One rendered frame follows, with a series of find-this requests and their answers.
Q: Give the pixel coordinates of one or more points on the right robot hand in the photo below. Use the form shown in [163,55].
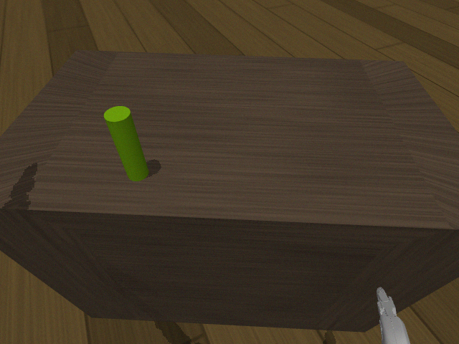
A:
[392,328]

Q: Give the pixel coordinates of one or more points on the can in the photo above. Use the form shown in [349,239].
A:
[123,131]

